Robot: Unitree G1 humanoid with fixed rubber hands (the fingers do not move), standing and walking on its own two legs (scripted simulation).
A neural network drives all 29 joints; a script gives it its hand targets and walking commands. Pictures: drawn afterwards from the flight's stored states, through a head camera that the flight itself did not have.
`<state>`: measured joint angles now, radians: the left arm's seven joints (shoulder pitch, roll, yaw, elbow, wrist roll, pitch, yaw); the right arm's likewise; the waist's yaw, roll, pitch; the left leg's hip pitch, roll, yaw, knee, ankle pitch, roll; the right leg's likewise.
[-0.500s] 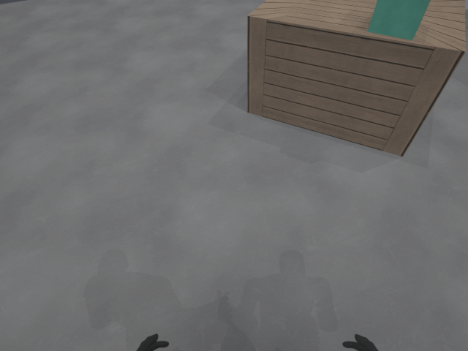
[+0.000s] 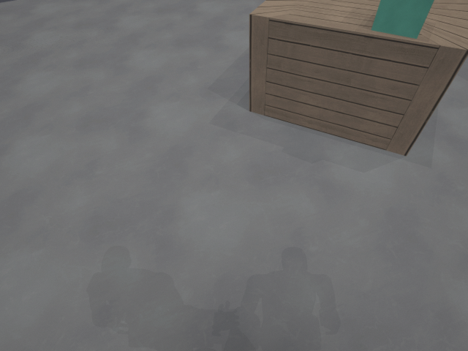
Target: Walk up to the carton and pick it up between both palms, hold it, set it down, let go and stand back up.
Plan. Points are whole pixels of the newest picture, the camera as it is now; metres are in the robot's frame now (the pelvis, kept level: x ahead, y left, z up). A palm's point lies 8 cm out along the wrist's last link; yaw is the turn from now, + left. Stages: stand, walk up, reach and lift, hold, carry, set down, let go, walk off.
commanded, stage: stand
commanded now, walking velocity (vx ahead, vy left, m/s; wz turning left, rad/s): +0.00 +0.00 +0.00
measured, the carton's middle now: out of the picture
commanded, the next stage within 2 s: walk up in 0.52 s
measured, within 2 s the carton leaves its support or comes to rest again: neither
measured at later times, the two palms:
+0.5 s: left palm out of the picture +0.05 +0.20 -0.13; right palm out of the picture +0.05 -0.22 -0.14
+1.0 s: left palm (165, 317) +0.22 +0.18 -0.13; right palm out of the picture +0.03 -0.31 -0.17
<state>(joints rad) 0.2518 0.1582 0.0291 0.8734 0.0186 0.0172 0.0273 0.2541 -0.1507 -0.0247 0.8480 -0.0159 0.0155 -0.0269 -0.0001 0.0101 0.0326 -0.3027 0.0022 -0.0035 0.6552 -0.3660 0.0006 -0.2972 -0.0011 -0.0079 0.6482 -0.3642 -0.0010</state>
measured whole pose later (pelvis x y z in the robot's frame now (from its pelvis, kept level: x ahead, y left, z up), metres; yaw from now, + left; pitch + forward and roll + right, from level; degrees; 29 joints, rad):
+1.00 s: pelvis +0.11 -0.08 -0.03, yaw -12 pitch -2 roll +4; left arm 0.24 0.25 0.09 0.96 0.05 -0.01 -0.04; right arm 0.36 -0.22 -0.07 1.04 -0.09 -0.08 -0.05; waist -0.03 0.01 0.11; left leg 0.04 0.11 0.19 0.59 -0.57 -0.08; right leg -0.51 -0.11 -0.04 0.88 -0.31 0.01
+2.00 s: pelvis +0.55 -0.33 -0.05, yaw -33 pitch -5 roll +2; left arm 0.34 0.18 0.02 0.72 -0.01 -0.04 0.01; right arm 0.35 -0.31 -0.02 0.86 -0.04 0.02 0.04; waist -0.01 0.09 0.05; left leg -0.42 0.05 0.05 1.36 -0.57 0.00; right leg -0.52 -0.02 -0.01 1.01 -0.41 -0.03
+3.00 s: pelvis +0.97 -0.48 -0.02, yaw -27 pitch -5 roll -1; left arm 0.47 0.20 0.01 0.81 0.04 -0.07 0.03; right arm 0.23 -0.25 -0.04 0.73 -0.04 -0.01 0.05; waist 0.06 0.05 0.09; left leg -0.60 0.09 0.04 0.96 -0.32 -0.02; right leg -0.20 -0.09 -0.07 0.78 -0.49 0.05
